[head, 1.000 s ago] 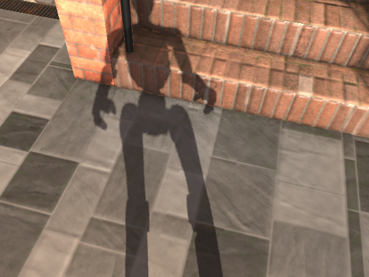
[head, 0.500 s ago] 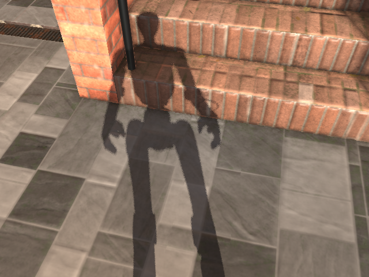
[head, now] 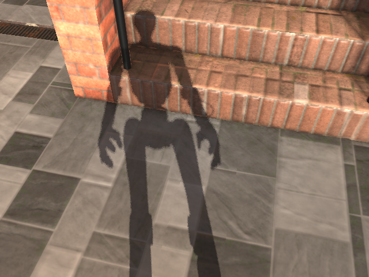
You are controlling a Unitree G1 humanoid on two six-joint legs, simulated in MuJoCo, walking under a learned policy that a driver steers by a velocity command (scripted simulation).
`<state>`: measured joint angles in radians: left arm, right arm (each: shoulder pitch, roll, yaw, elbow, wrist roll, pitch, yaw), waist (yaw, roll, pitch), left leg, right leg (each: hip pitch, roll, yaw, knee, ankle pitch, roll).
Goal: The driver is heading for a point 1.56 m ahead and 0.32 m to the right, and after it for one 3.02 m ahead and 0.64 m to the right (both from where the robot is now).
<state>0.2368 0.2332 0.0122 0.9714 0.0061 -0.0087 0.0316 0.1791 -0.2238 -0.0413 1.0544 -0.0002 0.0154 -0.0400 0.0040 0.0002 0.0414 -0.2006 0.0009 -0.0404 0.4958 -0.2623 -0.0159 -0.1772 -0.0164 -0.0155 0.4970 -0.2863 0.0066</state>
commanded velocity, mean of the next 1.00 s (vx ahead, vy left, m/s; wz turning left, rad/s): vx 0.13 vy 0.00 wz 0.00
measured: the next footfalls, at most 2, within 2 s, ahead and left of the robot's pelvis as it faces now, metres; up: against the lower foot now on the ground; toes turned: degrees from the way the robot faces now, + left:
right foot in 1.22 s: +0.43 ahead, -0.12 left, +0.00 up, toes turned -3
left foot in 1.78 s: +0.75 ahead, +0.11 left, +0.00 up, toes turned +2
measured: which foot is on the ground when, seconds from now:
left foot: down 0.00-1.00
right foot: down 0.00-0.78, up 0.80-1.00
